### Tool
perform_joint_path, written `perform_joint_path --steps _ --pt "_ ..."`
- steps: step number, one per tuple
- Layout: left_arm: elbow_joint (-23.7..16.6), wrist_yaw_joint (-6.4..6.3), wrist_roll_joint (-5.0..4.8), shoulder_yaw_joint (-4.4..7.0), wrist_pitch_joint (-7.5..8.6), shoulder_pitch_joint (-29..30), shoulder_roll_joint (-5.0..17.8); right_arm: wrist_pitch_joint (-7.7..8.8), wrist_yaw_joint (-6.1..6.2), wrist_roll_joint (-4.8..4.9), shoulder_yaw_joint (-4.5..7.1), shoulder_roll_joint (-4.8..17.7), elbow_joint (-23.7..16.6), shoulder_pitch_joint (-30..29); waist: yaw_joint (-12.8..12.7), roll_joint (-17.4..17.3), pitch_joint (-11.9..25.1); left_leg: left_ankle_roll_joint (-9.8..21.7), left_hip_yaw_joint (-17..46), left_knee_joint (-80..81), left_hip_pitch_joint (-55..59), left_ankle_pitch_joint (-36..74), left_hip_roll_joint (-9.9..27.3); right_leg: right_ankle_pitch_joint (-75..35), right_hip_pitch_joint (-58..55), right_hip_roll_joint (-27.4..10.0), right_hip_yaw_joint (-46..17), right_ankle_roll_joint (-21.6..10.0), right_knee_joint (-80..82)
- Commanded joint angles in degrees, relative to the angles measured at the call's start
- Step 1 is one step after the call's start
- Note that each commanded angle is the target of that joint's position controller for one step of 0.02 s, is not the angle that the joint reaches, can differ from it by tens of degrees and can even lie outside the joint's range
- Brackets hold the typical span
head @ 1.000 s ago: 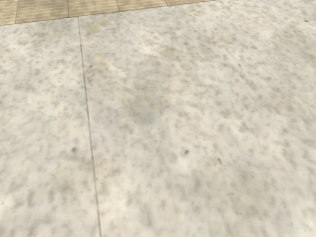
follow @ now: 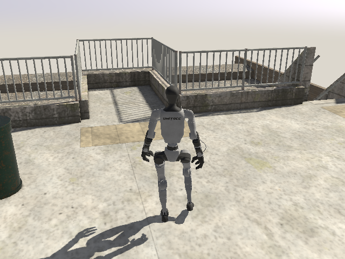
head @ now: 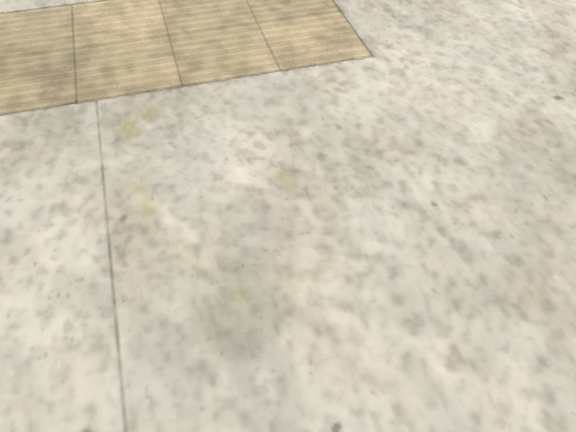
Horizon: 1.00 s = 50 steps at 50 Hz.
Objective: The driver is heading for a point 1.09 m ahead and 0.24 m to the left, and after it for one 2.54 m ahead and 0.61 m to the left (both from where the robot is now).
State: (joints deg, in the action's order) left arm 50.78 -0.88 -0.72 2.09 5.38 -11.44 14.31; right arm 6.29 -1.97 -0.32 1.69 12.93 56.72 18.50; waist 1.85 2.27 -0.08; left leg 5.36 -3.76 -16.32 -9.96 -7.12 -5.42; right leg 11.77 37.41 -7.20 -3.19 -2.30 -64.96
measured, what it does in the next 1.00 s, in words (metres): walks ahead, turning left: right foot, then left foot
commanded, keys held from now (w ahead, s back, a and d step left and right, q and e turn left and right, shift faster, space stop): w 0.26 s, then w+q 0.74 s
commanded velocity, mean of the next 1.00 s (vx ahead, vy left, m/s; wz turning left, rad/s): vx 0.50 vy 0.00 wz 0.31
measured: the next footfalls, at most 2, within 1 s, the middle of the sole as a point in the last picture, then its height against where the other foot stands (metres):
right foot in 0.30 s outside the picture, level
left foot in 0.88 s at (247, 401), level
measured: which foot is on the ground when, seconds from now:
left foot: down 0.00-0.32, up 0.34-0.86, down 0.88-1.00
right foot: up 0.00-0.28, down 0.30-0.88, up 0.90-1.00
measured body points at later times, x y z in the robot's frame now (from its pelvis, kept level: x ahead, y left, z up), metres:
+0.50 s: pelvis +0.27 -0.08 +0.00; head +0.29 -0.10 +0.45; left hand +0.32 +0.18 -0.12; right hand +0.36 -0.35 -0.14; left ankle +0.27 +0.09 -0.65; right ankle +0.29 -0.17 -0.74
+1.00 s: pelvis +0.53 +0.02 -0.01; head +0.56 +0.04 +0.43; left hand +0.53 +0.31 -0.14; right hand +0.74 -0.19 -0.13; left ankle +0.56 +0.09 -0.74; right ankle +0.49 -0.17 -0.64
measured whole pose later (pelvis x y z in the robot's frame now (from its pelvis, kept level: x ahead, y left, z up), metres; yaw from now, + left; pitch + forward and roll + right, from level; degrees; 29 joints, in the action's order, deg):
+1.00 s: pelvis +0.53 +0.02 -0.01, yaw +22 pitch +1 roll +0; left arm 48.9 -0.4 -1.1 3.3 7.5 -11.3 15.3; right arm 3.4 -2.0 0.9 5.0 15.2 45.1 11.9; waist 0.3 0.5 -2.8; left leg 6.4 -1.2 -29.5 -20.7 -10.2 -5.7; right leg 21.9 24.0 -3.7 -1.8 -0.6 -71.7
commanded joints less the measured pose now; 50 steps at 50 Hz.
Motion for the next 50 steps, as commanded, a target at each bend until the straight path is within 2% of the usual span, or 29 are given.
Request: perform_joint_path --steps 1,5,10,12,13,14,15,16,17,18,19,20,22,24,29,33,37,38,40,41,42,43,44,45,46,47,48,49,50 --pt "-2.4 -0.38 0.7 0.7 -0.29 -1.92 2.49 0.96 1.13 0.11 1.25 7.67 -3.21 -2.31 -2.67 -4.23 -3.06 9.86 12.29 11.66 -5.62 3.79 16.24 -8.95 1.48 -2.46 -0.2 1.57 8.33" --pt "-4.73 0.29 0.19 0.35 0.33 7.22 1.66 0.21 1.94 1.01 1.51 9.21 -2.24 2.22 0.65 -4.45 -3.07 7.22 9.34 10.64 -0.87 4.68 15.22 -17.51 -0.35 0.14 2.02 2.05 24.52" --pt "-7.54 2.0 -0.58 0.15 0.87 14.32 2.43 -0.97 2.05 1.49 1.81 9.72 -0.29 6.46 2.82 -5.36 -4.63 6.42 10.31 6.54 8.24 3.27 18.68 -12.74 -0.15 1.82 2.48 0.98 33.07" --pt "-7.92 2.61 -0.59 0.53 1.39 13.14 3.64 -1.56 2.19 1.54 2.16 10.42 -0.17 5.97 1.36 -6.13 -3.91 5.53 11.11 3.46 10.79 5.97 20.1 -8.2 -3.2 2.71 2.91 -0.64 35.45" --pt "-7.34 2.71 -0.54 1.05 1.63 10.19 4.65 -1.87 2.23 1.52 2.28 10.85 -0.39 4.88 -0.65 -6.75 -2.39 4.82 10.65 0.15 10.93 12.11 19.85 -6.57 -7.95 4.01 4.07 -1.58 36.6" --pt "-5.41 2.51 -0.36 2.24 1.82 3.48 6.55 -2.16 2.18 1.36 1.95 10.11 -0.67 4.13 -4.22 -6.22 1.29 3.62 9.23 -7.98 9.27 21.05 17.3 -5.97 -17.73 5.86 5.24 -2.87 38.15" --pt "-2.51 2.02 0.01 3.86 2.05 -8.32 10.55 -2.13 2.07 0.61 0.97 7.82 -1.8 3.34 -8.98 -3.6 9.34 1.72 6.57 -22.93 1.08 19.8 13.72 -7.28 -34.78 1.28 0.3 -5.8 36.67" --pt "-1.03 1.77 1.01 5.55 1.61 -16.69 17.05 -1.07 1.67 0.55 -1.0 1.25 -2.85 8.64 -8.88 9.64 18.36 -2.93 1.22 -46.7 -23.33 -1.18 4.25 -1.24 -59.09 -13.91 -22.77 -13.72 39.1" --pt "-0.75 1.87 1.14 4.39 1.5 -18.13 12.93 0.33 1.54 1.63 -0.79 2.8 -2.02 9.17 -9.32 12.23 22.45 -2.43 10.8 -56.92 -30.99 -24.5 2.49 3.52 -60.6 -17.94 -37.76 -15.52 46.75" --pt "-1.42 1.83 0.92 3.16 1.7 -13.29 9.14 0.83 1.56 3.33 0.99 8.79 -3.16 4.46 -8.32 7.81 13.86 -1.26 12.97 -60.78 -35.19 -21.08 5.63 3.99 -53.11 -16.28 -29.48 -12.21 47.53" --pt "-2.63 1.89 0.63 2.33 1.73 -7.53 6.89 0.68 1.88 3.44 1.26 9.15 -4.2 1.09 -6.28 4.66 8.84 -0.98 11.42 -59.18 -34.15 -15.48 8.8 0.8 -44.62 -14.11 -20.65 -10.06 48.97" --pt "-2.97 2.15 0.55 1.72 1.81 -3.36 4.86 0.1 2.33 2.74 1.53 8.23 -4.32 -0.5 -4.59 2.09 4.87 -1.39 10.7 -55.76 -32.03 -11.06 10.7 -1.78 -37.6 -11.48 -14.4 -8.72 51.64" --pt "-2.19 2.39 1.2 1.35 2.19 -0.74 2.99 -1.78 2.45 2.31 1.96 5.79 -3.72 1.5 -1.65 3.91 1.62 -1.8 10.48 -51.75 -26.01 -6.14 12.74 -6.32 -29.59 -7.68 -5.59 -6.76 55.27" --pt "-0.77 2.13 1.69 1.75 2.51 -2.01 3.79 -2.98 2.36 2.42 2.05 3.94 -3.73 2.2 -0.75 2.92 0.28 -2.1 10.36 -51.41 -26.39 -3.09 12.52 -13.64 -27.86 -6.72 0.11 -7.06 56.29" --pt "0.9 0.46 2.01 2.29 2.07 -4.24 5.57 -3.28 1.97 1.76 2.64 3.77 -7.47 -5.39 -1.63 1.18 -2.39 -3.12 11.17 -39.36 -32.99 7.77 11.73 -18.32 -30.91 -6.85 7.07 -6.97 57.63" --pt "1.76 -0.57 1.41 2.68 1.35 -6.87 7.2 -3.12 0.49 1.27 2.04 2.48 -10.71 -13.23 -4.24 -0.03 -4.81 -2.63 6.53 -28.52 -33.29 12.35 11.55 -18.02 -34.85 -7.92 11.09 -6.27 58.25" --pt "2.95 -0.84 0.64 3.2 -0.19 -10.13 8.1 -3.08 -1.04 1.53 1.68 1.92 -14.6 -19.21 -5.88 -0.41 -6.56 -1.08 2.94 -23.45 -36.19 7.36 11.03 -23.04 -43.34 -10.27 13.55 -5.87 54.53" --pt "2.89 -0.87 0.42 3.36 -0.59 -9.89 8.52 -3.1 -1.42 1.65 1.74 2.05 -15.45 -19.76 -5.51 -0.08 -6.48 -0.45 1.66 -22.61 -35.15 4.98 10.44 -26.65 -44.36 -10.59 14.36 -5.52 52.89" --pt "2.05 -1.1 0.12 3.81 -1.16 -8.01 10.17 -3.26 -1.88 1.76 2.46 3.48 -16.46 -18.19 -3.24 1.93 -3.87 1.46 -2.27 -21.81 -27.63 -0.38 7.1 -44.28 -44.53 -10.31 16.41 -4.38 46.84" --pt "1.64 -1.31 -0.05 4.08 -1.5 -7.15 11.13 -3.43 -1.91 1.85 3.19 4.82 -16.34 -15.19 -1.13 3.4 -1.35 2.61 -3.98 -22.26 -22.24 -3.31 4.82 -53.78 -44.36 -10.14 16.99 -3.83 41.41" --pt "1.22 -1.41 -0.15 4.27 -1.88 -5.98 12.0 -3.51 -1.81 2.08 4.42 7.1 -15.27 -9.06 2.51 3.98 2.25 4.21 -4.79 -20.97 -13.76 -4.4 2.5 -58.92 -42.73 -9.41 17.42 -3.1 32.41" --pt "0.58 -1.38 -0.46 4.14 -1.93 -4.77 12.01 -3.57 -1.06 2.06 6.44 10.76 -12.94 0.19 7.5 2.36 7.09 6.52 -3.23 -15.58 0.87 -0.35 0.72 -53.15 -36.35 -6.76 18.16 -1.06 19.17" --pt "-1.17 -1.07 1.22 2.99 -1.15 -5.93 8.33 -4.04 0.41 1.86 8.02 16.48 -11.4 6.35 7.56 -8.35 11.48 10.2 14.67 -14.57 17.7 1.86 11.98 -17.76 -19.03 -2.36 17.47 1.41 -0.21" --pt "-4.49 0.01 0.94 0.82 1.37 -9.95 1.55 -3.13 0.25 1.27 8.02 20.22 -13.55 3.87 1.25 -17.37 19.49 23.18 50.69 -4.57 33.14 -5.13 25.31 22.62 2.45 10.56 5.9 3.87 -18.53" --pt "-5.99 0.96 -1.42 1.95 3.85 -2.05 7.09 -2.73 0.08 0.72 6.65 14.95 -13.17 6.02 5.57 -9.77 19.2 20.38 49.95 0.5 32.91 -6.56 24.56 19.77 9.17 7.8 -3.29 2.2 -20.48" --pt "-7.3 1.21 -2.55 2.06 4.61 1.16 7.6 -2.16 0.19 0.85 5.86 11.66 -13.11 3.26 4.3 -7.94 11.41 17.24 39.98 -0.09 26.25 -3.26 22.46 14.53 11.72 5.01 -2.5 0.61 -16.77" --pt "-6.48 0.72 -1.36 2.11 4.55 1.05 7.26 -1.84 0.05 1.38 5.14 9.43 -14.24 -1.73 0.96 -1.39 6.95 14.41 32.36 -0.08 16.42 2.15 19.45 10.07 7.91 2.12 -2.26 0.56 -10.99" --pt "-6.0 0.26 0.1 2.8 3.85 0.6 7.99 -1.78 0.13 1.45 4.49 7.5 -15.29 -5.45 -1.16 -0.99 4.73 12.7 27.08 0.57 8.85 7.06 17.03 7.87 3.38 0.51 -1.82 1.17 -6.01" --pt "-6.06 0.34 0.53 3.13 2.88 -0.65 8.11 -1.82 0.4 1.07 4.03 6.66 -16.06 -6.76 -2.79 -1.77 3.96 12.19 24.73 1.94 4.19 9.21 15.56 6.41 -0.29 -0.43 -1.95 1.76 -3.73"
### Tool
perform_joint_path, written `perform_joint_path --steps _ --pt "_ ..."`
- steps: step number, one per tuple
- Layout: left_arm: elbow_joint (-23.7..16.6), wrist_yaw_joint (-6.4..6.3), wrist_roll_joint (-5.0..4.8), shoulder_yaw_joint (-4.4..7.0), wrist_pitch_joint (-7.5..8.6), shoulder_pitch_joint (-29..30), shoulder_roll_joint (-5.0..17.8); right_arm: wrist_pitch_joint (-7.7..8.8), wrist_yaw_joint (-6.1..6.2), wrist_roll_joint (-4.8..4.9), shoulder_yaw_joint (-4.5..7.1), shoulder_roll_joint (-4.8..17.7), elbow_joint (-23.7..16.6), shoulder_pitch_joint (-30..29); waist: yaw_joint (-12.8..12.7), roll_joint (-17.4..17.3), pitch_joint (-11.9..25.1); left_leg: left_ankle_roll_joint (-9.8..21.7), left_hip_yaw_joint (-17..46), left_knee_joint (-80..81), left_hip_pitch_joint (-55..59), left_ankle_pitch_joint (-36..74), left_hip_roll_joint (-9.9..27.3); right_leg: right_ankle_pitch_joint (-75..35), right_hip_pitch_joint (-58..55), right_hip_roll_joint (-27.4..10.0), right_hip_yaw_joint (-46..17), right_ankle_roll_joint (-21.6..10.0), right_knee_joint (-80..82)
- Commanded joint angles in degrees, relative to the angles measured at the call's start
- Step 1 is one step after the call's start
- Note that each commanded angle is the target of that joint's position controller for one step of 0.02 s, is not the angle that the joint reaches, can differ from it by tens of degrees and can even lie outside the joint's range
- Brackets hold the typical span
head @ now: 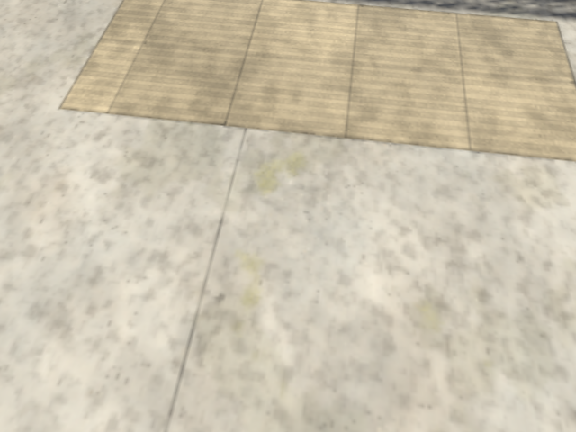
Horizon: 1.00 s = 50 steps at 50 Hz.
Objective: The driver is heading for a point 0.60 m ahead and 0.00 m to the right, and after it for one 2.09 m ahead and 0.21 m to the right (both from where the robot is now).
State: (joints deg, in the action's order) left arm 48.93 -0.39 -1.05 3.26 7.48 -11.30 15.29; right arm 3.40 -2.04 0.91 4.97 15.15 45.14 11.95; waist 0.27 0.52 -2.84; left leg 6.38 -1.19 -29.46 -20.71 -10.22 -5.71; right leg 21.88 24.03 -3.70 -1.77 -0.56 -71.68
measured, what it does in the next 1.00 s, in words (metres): walks ahead: right foot, then left foot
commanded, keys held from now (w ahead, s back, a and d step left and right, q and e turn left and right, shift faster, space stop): w+q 0.16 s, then w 0.50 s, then w+e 0.20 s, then e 0.14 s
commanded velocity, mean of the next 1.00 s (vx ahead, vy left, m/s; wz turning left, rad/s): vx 0.48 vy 0.00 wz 0.13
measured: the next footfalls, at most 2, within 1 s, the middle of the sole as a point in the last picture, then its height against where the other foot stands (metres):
right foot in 0.36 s outside the picture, level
left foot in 0.88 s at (222, 365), level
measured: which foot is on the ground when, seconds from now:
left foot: down 0.00-0.38, up 0.40-0.86, down 0.88-1.00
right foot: up 0.00-0.34, down 0.36-0.90, up 0.92-1.00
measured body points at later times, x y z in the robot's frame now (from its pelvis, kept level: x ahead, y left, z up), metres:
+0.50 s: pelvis +0.29 -0.04 +0.00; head +0.31 -0.04 +0.45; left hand +0.38 +0.24 -0.10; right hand +0.41 -0.29 -0.12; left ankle +0.16 +0.06 -0.64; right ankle +0.36 -0.12 -0.73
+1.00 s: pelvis +0.52 +0.06 +0.00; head +0.55 +0.07 +0.45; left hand +0.53 +0.34 -0.13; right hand +0.74 -0.17 -0.07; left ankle +0.57 +0.17 -0.73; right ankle +0.44 -0.10 -0.65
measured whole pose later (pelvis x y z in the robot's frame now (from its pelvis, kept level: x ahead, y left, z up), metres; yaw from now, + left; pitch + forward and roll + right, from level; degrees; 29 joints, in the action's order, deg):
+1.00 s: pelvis +0.52 +0.06 +0.00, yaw +4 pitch +3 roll +0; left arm 47.5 -0.8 -1.3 3.4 2.6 -19.8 16.9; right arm 5.2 -0.6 -0.8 2.7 14.0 39.2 5.3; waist -2.4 1.7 -1.4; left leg 1.0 -2.6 -28.8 -21.8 -9.6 0.9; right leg 28.7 24.6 -0.1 -3.4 1.3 -65.0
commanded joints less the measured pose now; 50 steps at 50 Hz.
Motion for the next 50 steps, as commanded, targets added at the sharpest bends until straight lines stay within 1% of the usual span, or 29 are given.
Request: perform_joint_path --steps 1,3,5,9,13,16,17,18,19,20,21,22,23,24,25,27,30,33,35,39,41,42,43,44,45,46,47,49,50 --pt "-4.73 -0.16 1.26 2.05 0.04 -1.09 6.53 1.17 0.72 -0.11 0.89 5.13 -4.63 -0.11 -1.86 -0.44 6.31 11.34 21.38 15.95 12.28 14.51 15.18 -4.55 11.57 -3.89 -2.84 0.93 5.45" --pt "-5.99 -0.38 1.95 1.78 -0.92 0.73 5.06 1.38 1.45 -0.07 1.36 7.21 -4.5 1.64 -1.87 -0.85 5.22 11.48 18.31 16.82 8.63 19.23 14.02 -7.76 11.28 -3.29 -1.5 2.71 10.91" --pt "-7.9 -0.63 2.13 1.45 -1.18 5.63 4.28 1.24 2.26 0.08 1.72 8.56 -4.23 3.82 -0.44 -2.02 3.83 10.31 16.31 16.88 7.17 19.58 12.4 -14.13 12.35 -1.93 -0.7 3.86 19.24" --pt "-10.26 0.19 1.33 0.62 -0.76 13.21 2.74 0.55 2.82 0.44 1.54 8.13 -3.76 7.06 2.9 -5.34 3.24 6.77 14.88 15.29 7.05 11.98 9.93 -26.59 8.53 1.71 -0.09 3.46 36.31" --pt "-12.03 1.59 0.94 0.65 0.28 16.86 4.13 0.43 2.89 0.43 1.09 7.19 -1.99 10.79 4.96 -6.16 2.69 6.19 18.91 11.74 13.63 9.54 13.63 -27.09 8.21 2.21 -0.69 1.42 41.92" --pt "-12.21 2.06 0.92 1.25 1.04 14.55 6.0 -0.05 3.2 0.04 1.32 8.1 -1.72 10.43 3.09 -7.97 2.69 5.13 21.93 7.65 18.81 15.88 16.06 -19.5 5.84 2.89 0.0 -1.34 44.35" --pt "-11.14 1.9 1.08 1.79 1.26 10.28 6.89 -0.19 3.18 0.06 1.23 8.06 -2.07 9.17 0.58 -8.26 4.34 4.22 21.08 3.9 19.06 23.55 14.7 -19.25 0.05 4.15 1.43 -2.79 46.63" --pt "-9.47 1.63 1.67 2.65 1.46 3.29 8.76 -0.14 2.94 -0.23 0.68 6.78 -2.73 7.92 -2.73 -7.17 9.43 2.74 18.73 -4.59 16.79 28.75 11.58 -21.56 -10.97 2.45 0.11 -5.15 46.16" --pt "-8.31 1.33 2.19 3.35 1.31 -6.96 11.85 -0.01 2.88 -1.18 -0.29 4.94 -4.09 7.41 -6.79 -1.32 17.84 0.66 14.54 -20.73 8.05 17.78 7.66 -23.05 -26.69 -6.63 -10.0 -9.09 44.58" --pt "-5.32 1.89 2.08 4.56 0.69 -12.61 15.38 0.79 2.61 0.65 -1.43 0.67 -3.4 17.83 -3.04 18.45 23.92 -3.78 10.15 -40.04 -14.17 -17.89 -1.22 -12.86 -45.81 -18.75 -36.32 -19.41 49.33" --pt "-5.34 2.15 0.29 3.24 0.46 -12.57 9.66 1.22 2.59 1.31 -0.91 5.62 -2.34 16.23 -4.68 12.82 20.01 -3.61 13.7 -46.52 -22.56 -22.04 1.88 1.36 -44.59 -19.05 -42.78 -18.14 53.81" --pt "-6.14 1.88 0.11 2.33 0.07 -8.69 6.54 1.37 2.43 1.36 -0.21 8.41 -3.76 8.5 -5.62 6.61 11.13 -3.41 12.49 -47.45 -25.22 -16.71 4.43 2.24 -36.72 -16.57 -33.95 -15.2 55.01" --pt "-6.99 1.8 0.82 1.78 -0.49 -4.73 6.05 1.5 2.47 0.52 -0.43 7.74 -4.89 4.28 -4.04 1.44 6.89 -3.45 9.53 -45.06 -23.37 -11.98 7.25 -3.23 -28.57 -14.1 -27.16 -13.59 56.31" --pt "-7.03 1.93 1.17 1.37 -0.69 -2.86 5.17 1.64 2.39 -0.48 -0.29 7.03 -5.51 2.25 -2.77 0.43 3.76 -3.74 8.39 -41.25 -22.05 -9.23 8.99 -9.32 -22.73 -12.04 -23.09 -13.39 57.82" --pt "-6.99 1.96 1.67 0.97 -0.58 -2.21 4.54 1.53 2.27 -0.64 -0.17 6.26 -5.55 2.99 -1.18 1.9 3.75 -3.83 8.0 -38.5 -18.84 -7.51 10.63 -13.67 -19.4 -10.16 -19.68 -12.67 58.96" --pt "-6.18 2.07 1.28 0.92 -0.35 -2.87 4.58 1.12 2.22 -0.35 -0.52 4.16 -5.08 4.72 -0.17 4.24 4.41 -4.5 6.25 -34.37 -16.33 -6.73 11.31 -19.57 -17.02 -8.33 -15.11 -12.94 60.71" --pt "-4.92 1.53 0.8 1.63 -0.44 -4.82 7.38 0.94 2.4 -0.79 -1.16 2.76 -6.82 0.15 -0.92 3.57 3.42 -6.0 4.68 -25.55 -18.53 -1.78 12.28 -25.71 -16.41 -8.55 -10.92 -13.76 62.86" --pt "-3.97 1.06 0.33 1.77 -1.17 -6.76 8.27 1.26 2.05 -0.69 -1.68 1.78 -7.85 -5.1 -2.66 3.47 2.85 -6.32 3.55 -14.71 -17.07 7.8 11.7 -26.48 -16.72 -6.84 -6.44 -11.94 63.45" --pt "-2.94 0.98 -0.18 1.69 -1.59 -9.24 8.39 1.6 1.71 -0.53 -1.8 1.59 -8.84 -9.09 -4.05 3.39 1.82 -6.62 2.86 -8.43 -14.19 11.95 10.19 -25.53 -15.95 -5.88 -5.55 -11.15 62.76" --pt "-1.51 0.66 -0.56 1.79 -2.76 -12.6 9.06 2.61 0.57 0.1 -1.56 2.64 -10.8 -14.74 -5.18 4.09 0.39 -6.49 2.97 -1.64 -11.54 11.18 7.91 -23.08 -18.66 -7.99 -8.77 -10.82 59.5" --pt "-1.44 0.23 -0.63 2.15 -3.33 -12.1 10.05 3.26 0.23 0.16 -0.97 4.31 -10.87 -13.7 -3.4 5.05 0.94 -5.56 3.52 1.42 -7.83 7.83 7.32 -22.79 -20.31 -9.25 -11.23 -9.74 56.77" --pt "-1.52 0.07 -0.64 2.3 -3.61 -11.24 10.51 3.53 0.31 0.1 -0.51 5.21 -10.14 -10.94 -1.38 5.4 2.07 -4.82 2.86 3.25 -3.1 6.96 6.7 -25.01 -19.96 -8.98 -11.34 -8.96 54.11" --pt "-1.72 -0.02 -0.48 2.0 -3.67 -10.81 9.77 3.66 0.73 -0.19 0.53 7.14 -8.35 -5.02 1.6 4.82 5.5 -3.43 2.16 4.81 6.24 6.53 6.19 -30.21 -18.22 -6.56 -9.86 -7.58 48.07" --pt "-2.91 -0.01 0.27 1.06 -3.53 -9.58 7.24 3.85 1.37 -1.59 1.61 10.37 -7.08 3.41 5.62 2.68 12.34 -0.39 7.18 2.56 20.53 11.45 12.47 -27.78 -11.39 -2.76 -7.33 -5.03 34.76" --pt "-5.04 -0.28 0.88 -0.43 -2.86 -13.03 1.98 3.21 2.04 -3.21 2.84 15.91 -6.77 9.86 5.87 -9.97 21.13 6.19 24.38 0.84 41.67 22.07 27.11 -6.9 8.43 5.17 -1.06 -0.54 13.37" --pt "-5.38 -0.26 0.0 -0.34 -2.22 -15.99 3.48 2.51 1.87 -2.8 2.17 13.51 -6.74 10.39 4.76 -17.98 26.93 11.28 37.67 5.14 42.9 25.55 32.64 14.85 15.9 6.23 -5.23 0.77 2.76" --pt "-5.0 -0.45 -0.95 1.2 -2.7 -13.72 8.29 2.12 1.88 -2.12 0.94 9.37 -7.19 7.08 4.29 -11.53 19.35 9.69 29.59 5.11 35.78 28.97 30.48 12.74 18.47 3.42 -6.62 1.52 -2.02" --pt "-5.46 -0.74 -0.31 1.71 -4.49 -9.92 7.69 1.62 1.66 -1.43 -0.47 4.93 -7.13 0.31 1.0 -6.01 10.76 6.48 15.46 7.07 21.77 33.69 25.0 7.18 16.73 -0.17 -3.48 2.59 0.34" --pt "-5.52 -0.86 -0.09 2.08 -5.73 -10.06 7.06 1.62 1.5 -1.36 -0.7 3.96 -7.0 -2.51 -0.84 -6.89 8.18 5.54 11.34 9.5 15.43 31.94 23.05 5.03 13.69 -1.67 -3.04 2.89 2.88"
